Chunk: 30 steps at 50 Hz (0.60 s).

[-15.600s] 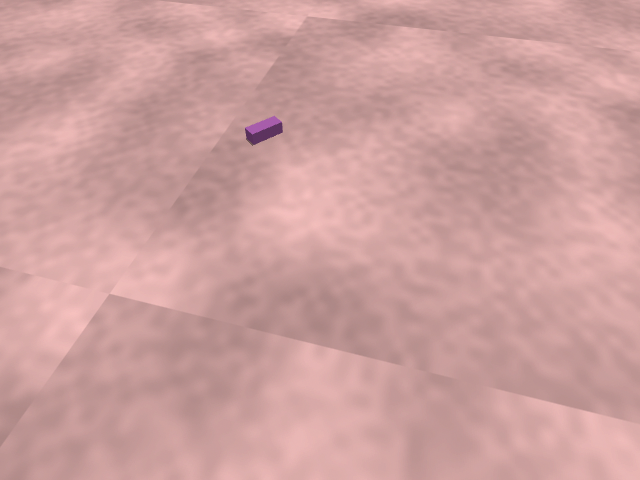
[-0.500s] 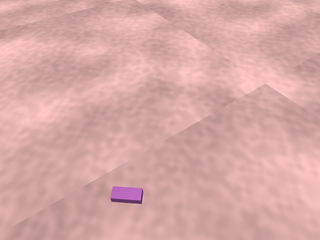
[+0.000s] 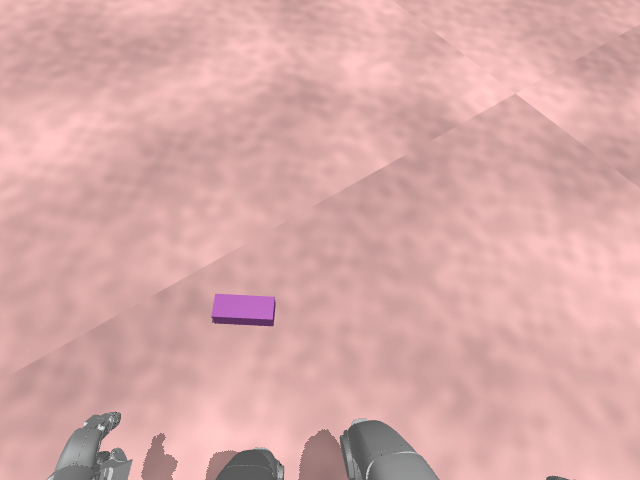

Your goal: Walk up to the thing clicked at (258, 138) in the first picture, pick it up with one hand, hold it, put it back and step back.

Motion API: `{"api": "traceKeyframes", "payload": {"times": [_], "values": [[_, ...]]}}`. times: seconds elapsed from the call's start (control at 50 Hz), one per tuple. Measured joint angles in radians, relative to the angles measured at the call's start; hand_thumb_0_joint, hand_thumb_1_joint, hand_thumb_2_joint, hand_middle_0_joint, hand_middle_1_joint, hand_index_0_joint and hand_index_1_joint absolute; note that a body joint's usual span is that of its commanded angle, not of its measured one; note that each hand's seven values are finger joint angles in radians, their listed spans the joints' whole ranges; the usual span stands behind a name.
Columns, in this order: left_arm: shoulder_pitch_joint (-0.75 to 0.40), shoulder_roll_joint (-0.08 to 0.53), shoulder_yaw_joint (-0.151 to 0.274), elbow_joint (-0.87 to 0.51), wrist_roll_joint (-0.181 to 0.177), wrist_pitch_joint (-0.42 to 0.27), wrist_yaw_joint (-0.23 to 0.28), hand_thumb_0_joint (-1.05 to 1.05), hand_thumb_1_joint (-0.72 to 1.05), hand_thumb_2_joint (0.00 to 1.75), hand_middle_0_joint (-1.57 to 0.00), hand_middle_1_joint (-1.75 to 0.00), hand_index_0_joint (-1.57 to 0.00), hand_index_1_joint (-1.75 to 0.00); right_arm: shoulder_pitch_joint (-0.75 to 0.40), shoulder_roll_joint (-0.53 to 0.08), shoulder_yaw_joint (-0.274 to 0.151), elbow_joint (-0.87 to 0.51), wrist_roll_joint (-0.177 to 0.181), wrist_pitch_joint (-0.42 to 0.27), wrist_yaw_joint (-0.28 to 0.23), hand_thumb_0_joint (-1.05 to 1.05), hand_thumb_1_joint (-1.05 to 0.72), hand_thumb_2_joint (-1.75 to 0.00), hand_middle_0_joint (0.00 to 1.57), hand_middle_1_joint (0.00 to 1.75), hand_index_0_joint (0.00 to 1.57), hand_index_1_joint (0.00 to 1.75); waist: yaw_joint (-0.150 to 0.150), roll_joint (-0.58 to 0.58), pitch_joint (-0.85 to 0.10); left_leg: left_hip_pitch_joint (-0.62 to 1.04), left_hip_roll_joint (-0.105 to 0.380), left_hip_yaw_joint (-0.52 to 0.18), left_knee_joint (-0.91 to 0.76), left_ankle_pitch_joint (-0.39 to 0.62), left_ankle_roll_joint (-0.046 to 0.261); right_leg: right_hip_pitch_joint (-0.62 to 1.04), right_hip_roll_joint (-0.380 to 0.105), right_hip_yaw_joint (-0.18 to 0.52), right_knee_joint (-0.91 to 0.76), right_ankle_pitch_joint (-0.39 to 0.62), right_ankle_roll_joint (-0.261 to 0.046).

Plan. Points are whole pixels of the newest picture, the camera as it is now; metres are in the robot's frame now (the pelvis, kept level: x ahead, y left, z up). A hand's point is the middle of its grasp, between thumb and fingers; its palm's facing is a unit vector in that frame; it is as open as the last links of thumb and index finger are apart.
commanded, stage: walk up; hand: left
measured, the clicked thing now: (244, 310) +0.56 +0.21 -0.73
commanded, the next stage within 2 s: stand in 1.74 s
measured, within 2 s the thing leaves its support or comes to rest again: neither
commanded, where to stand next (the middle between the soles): +0.17 -0.03 m, yaw +0 degrees
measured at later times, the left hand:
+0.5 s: hand out of the picture -0.01 +0.24 -0.14, palm faces +0.00 -0.91 -0.41, open 7.4 cm
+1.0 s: hand out of the picture -0.20 +0.22 -0.15, palm faces +0.00 -0.93 -0.37, open 7.4 cm
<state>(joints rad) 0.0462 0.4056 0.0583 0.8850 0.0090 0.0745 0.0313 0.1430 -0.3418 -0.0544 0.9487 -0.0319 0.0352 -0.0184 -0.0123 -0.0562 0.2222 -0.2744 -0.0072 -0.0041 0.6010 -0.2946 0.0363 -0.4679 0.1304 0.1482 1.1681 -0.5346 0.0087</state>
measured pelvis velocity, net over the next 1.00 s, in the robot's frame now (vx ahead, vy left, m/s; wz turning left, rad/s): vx -0.25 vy -0.05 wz -0.02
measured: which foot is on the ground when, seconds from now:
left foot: down 0.00-0.24, up 0.26-0.54, down 0.56-1.00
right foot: up 0.00-0.20, down 0.22-0.58, up 0.60-0.84, down 0.86-1.00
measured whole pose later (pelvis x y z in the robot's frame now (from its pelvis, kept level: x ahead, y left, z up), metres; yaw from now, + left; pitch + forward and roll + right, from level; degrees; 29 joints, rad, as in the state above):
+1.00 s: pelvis -0.25 -0.05 +0.00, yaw -1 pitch -3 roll -1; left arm 0.25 0.35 0.06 0.96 0.04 0.00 -0.01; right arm 0.19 -0.40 -0.05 0.91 -0.01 0.03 0.00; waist 0.03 0.03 0.09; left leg -0.34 -0.01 -0.09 0.80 -0.46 0.00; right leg -0.19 0.02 0.04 0.59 -0.34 -0.01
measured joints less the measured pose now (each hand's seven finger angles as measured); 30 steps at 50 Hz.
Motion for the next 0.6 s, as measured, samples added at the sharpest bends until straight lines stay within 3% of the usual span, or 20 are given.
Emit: {"api": "traceKeyframes", "payload": {"times": [0.12,0.18,0.22,0.26,0.3,0.32,0.36,0.4,0.5,0.56,0.58,0.6], "values": [[0.06,-0.008,0.01,-0.018,0.006,0.005,-0.013,0.01,0.91,0.9,-0.2,-0.3,-0.21,-0.3,-0.01,0.001,0.002,-0.061,0.008,-0.011,-0.01,0.01,-0.9,-0.9,0.21,0.3,0.2,0.3,0.003,0.019,0.011,-0.036,0.024,0.026,0.003,0.036,-0.006,0.11,-0.049,-0.026,-0.161,0.013,0.024],[0.078,-0.008,0.016,-0.023,0.008,0.0,-0.02,0.01,0.91,0.9,-0.2,-0.3,-0.21,-0.3,-0.023,-0.01,0.006,-0.083,0.007,-0.006,-0.006,0.01,-0.9,-0.9,0.21,0.3,0.2,0.3,0.01,0.029,0.006,-0.074,0.038,0.039,0.037,0.041,-0.018,0.178,-0.087,-0.063,-0.33,0.045,0.014],[0.092,-0.009,0.02,-0.023,0.012,-0.009,-0.025,0.01,0.91,0.9,-0.2,-0.3,-0.21,-0.3,-0.031,-0.022,0.008,-0.091,0.01,0.003,-0.001,0.01,-0.9,-0.9,0.21,0.3,0.2,0.3,0.019,0.038,-0.008,-0.106,0.048,0.045,0.074,0.038,-0.031,0.241,-0.105,-0.09,-0.488,0.129,-0.005],[0.099,-0.029,0.023,-0.018,0.019,-0.016,-0.028,0.01,0.91,0.9,-0.2,-0.3,-0.21,-0.3,-0.047,-0.041,0.003,-0.088,0.017,0.013,0.0,0.01,-0.9,-0.9,0.21,0.3,0.2,0.3,0.01,0.086,-0.007,-0.133,0.063,0.002,0.113,0.028,-0.038,0.249,-0.079,-0.119,-0.514,0.145,-0.02],[0.117,-0.034,0.016,-0.028,0.021,-0.017,-0.036,0.01,0.91,0.9,-0.2,-0.3,-0.21,-0.3,-0.049,-0.042,-0.002,-0.081,0.024,0.024,-0.008,0.01,-0.9,-0.9,0.21,0.3,0.2,0.3,0.019,0.079,-0.025,-0.174,-0.004,-0.061,0.263,-0.149,-0.037,0.222,-0.093,-0.115,-0.492,0.151,-0.032],[0.124,-0.039,0.013,-0.033,0.02,-0.017,-0.036,0.01,0.91,0.9,-0.21,-0.3,-0.21,-0.3,-0.045,-0.045,-0.002,-0.079,0.027,0.026,-0.01,0.01,-0.9,-0.9,0.21,0.3,0.2,0.3,0.027,0.071,-0.033,-0.19,-0.041,-0.084,0.358,-0.191,-0.037,0.215,-0.104,-0.108,-0.495,0.161,-0.034],[0.128,-0.049,0.009,-0.041,0.02,-0.014,-0.031,0.01,0.91,0.89,-0.21,-0.3,-0.21,-0.3,-0.032,-0.054,0.0,-0.081,0.035,0.02,-0.012,0.01,-0.9,-0.9,0.21,0.3,0.2,0.3,0.032,0.069,-0.047,-0.202,-0.088,-0.113,0.488,-0.213,-0.038,0.204,-0.119,-0.106,-0.519,0.191,-0.034],[0.122,-0.054,0.01,-0.057,0.024,-0.013,-0.026,0.01,0.9,0.89,-0.21,-0.3,-0.21,-0.3,-0.014,-0.062,0.002,-0.086,0.036,0.011,-0.015,0.01,-0.9,-0.9,0.21,0.3,0.2,0.3,0.033,0.069,-0.055,-0.183,-0.102,-0.116,0.528,-0.224,-0.044,0.188,-0.129,-0.114,-0.536,0.216,-0.033],[0.084,-0.045,0.007,-0.12,0.031,-0.018,-0.012,0.01,0.9,0.9,-0.21,-0.3,-0.21,-0.3,0.016,-0.061,0.005,-0.089,0.023,0.006,-0.016,0.01,-0.9,-0.9,0.21,0.3,0.2,0.3,0.029,0.058,-0.045,-0.053,-0.055,-0.067,0.304,-0.244,-0.05,0.129,-0.147,-0.158,-0.525,0.255,-0.028],[0.059,-0.028,0.003,-0.144,0.02,-0.015,-0.015,0.01,0.9,0.9,-0.21,-0.3,-0.21,-0.3,0.023,-0.05,0.003,-0.085,0.013,-0.006,-0.01,0.01,-0.9,-0.9,0.21,0.3,0.2,0.3,0.021,0.034,-0.031,0.043,-0.033,-0.029,0.052,-0.094,-0.03,0.076,-0.166,-0.179,-0.464,0.252,-0.017],[0.05,-0.018,0.005,-0.141,0.016,-0.011,-0.016,0.01,0.9,0.9,-0.21,-0.3,-0.21,-0.3,0.016,-0.035,0.002,-0.077,0.006,-0.009,-0.009,0.01,-0.9,-0.9,0.21,0.3,0.2,0.3,0.03,0.002,-0.015,0.049,-0.051,-0.013,0.04,-0.073,-0.022,0.064,-0.181,-0.159,-0.443,0.255,-0.018],[0.047,-0.016,0.007,-0.132,0.012,-0.006,-0.015,0.01,0.9,0.9,-0.21,-0.3,-0.21,-0.3,0.016,-0.027,0.006,-0.076,0.002,-0.008,-0.003,0.01,-0.9,-0.9,0.21,0.3,0.2,0.3,0.034,-0.01,-0.012,0.041,-0.053,-0.007,0.049,-0.071,-0.016,0.051,-0.168,-0.133,-0.406,0.182,-0.019]]}}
